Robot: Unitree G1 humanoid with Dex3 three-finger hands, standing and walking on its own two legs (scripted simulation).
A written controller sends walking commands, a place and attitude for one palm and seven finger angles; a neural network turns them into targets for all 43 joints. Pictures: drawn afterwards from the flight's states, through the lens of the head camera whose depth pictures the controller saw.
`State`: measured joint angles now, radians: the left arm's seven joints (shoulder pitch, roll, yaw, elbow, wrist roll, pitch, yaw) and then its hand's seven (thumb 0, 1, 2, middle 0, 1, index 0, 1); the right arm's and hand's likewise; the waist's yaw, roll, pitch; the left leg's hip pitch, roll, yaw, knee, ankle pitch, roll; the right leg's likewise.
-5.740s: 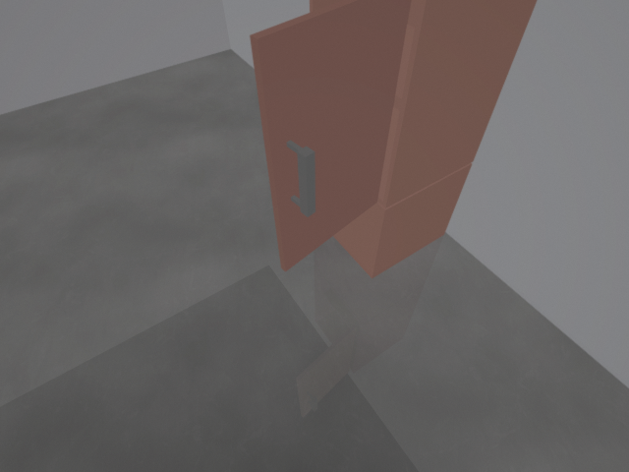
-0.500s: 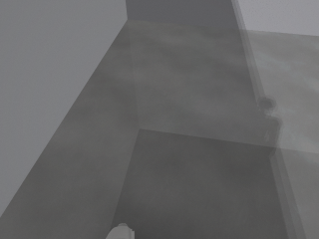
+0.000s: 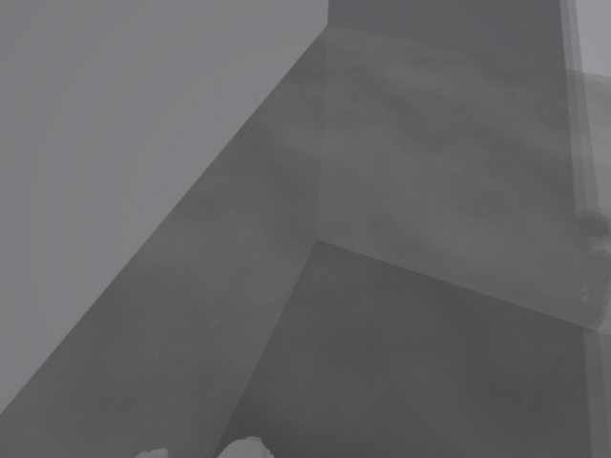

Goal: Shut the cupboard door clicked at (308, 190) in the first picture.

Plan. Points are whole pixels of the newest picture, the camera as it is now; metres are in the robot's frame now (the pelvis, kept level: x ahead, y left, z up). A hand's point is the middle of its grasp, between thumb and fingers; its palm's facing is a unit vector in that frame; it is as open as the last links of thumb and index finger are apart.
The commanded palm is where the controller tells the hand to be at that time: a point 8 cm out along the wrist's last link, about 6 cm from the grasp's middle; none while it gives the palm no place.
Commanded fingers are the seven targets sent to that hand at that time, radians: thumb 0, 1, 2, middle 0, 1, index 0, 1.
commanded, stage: walk to a spot facing it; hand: left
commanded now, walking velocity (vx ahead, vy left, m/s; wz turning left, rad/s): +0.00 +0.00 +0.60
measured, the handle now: out of the picture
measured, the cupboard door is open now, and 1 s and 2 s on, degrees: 100 100 100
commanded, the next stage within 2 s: none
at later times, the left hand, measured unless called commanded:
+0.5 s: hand out of the picture +0.09 +0.21 -0.15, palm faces +0.33 -0.90 -0.29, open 7.4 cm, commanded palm none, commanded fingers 0.00 0.90 0.90 -0.20 -0.30 -0.20 -0.30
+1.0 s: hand out of the picture -0.01 +0.15 -0.18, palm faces +0.63 -0.75 -0.21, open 7.4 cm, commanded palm none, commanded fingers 0.00 0.90 0.90 -0.20 -0.30 -0.20 -0.30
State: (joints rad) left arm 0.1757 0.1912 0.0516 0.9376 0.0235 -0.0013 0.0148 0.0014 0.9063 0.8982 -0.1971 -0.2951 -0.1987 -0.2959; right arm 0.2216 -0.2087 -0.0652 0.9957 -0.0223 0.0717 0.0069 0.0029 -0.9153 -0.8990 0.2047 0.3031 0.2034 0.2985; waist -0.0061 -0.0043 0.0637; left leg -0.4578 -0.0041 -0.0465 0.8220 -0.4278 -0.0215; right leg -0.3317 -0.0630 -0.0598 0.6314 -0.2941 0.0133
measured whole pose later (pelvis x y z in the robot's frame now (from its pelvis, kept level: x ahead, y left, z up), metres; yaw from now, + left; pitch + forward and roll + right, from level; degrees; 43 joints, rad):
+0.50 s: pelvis +0.06 -0.03 +0.01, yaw +19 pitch +1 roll +0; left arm 0.13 0.26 0.06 0.88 0.01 0.04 0.01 0.01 0.91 0.90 -0.20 -0.29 -0.20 -0.30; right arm 0.14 -0.23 -0.05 0.89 -0.03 0.05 0.01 0.00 -0.90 -0.90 0.20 0.30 0.20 0.30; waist 0.00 0.01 0.10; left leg -0.33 0.03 -0.04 0.56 -0.26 -0.03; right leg -0.41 -0.05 -0.03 0.83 -0.44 0.07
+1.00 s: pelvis +0.08 -0.05 +0.00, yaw +38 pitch +1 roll +0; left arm 0.20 0.26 0.06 0.93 0.01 0.06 0.02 0.01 0.90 0.90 -0.20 -0.30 -0.20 -0.30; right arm 0.11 -0.22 -0.04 0.88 -0.02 0.04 0.02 0.00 -0.91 -0.90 0.20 0.30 0.20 0.30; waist 0.02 -0.08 0.12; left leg -0.33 0.00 0.06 0.62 -0.32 0.04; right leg -0.43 -0.11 -0.10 1.06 -0.53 0.07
